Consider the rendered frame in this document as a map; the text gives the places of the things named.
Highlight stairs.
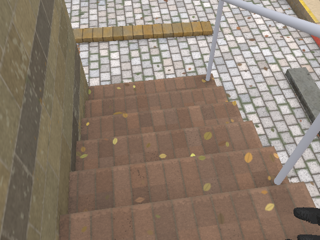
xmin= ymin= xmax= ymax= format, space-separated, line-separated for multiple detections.
xmin=59 ymin=73 xmax=320 ymax=240

